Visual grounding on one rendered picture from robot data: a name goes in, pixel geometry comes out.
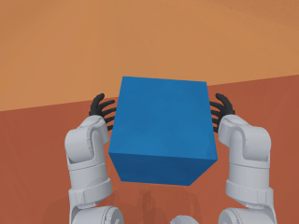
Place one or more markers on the right robot upper arm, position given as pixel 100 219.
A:
pixel 233 215

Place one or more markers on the right robot hand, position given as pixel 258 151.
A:
pixel 225 109

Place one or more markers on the left robot hand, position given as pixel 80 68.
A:
pixel 96 109

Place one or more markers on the carton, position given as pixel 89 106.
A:
pixel 162 131

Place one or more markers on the robot right forearm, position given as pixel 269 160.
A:
pixel 249 157

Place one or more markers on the left robot upper arm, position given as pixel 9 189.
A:
pixel 99 215

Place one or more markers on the robot left forearm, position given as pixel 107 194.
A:
pixel 84 149

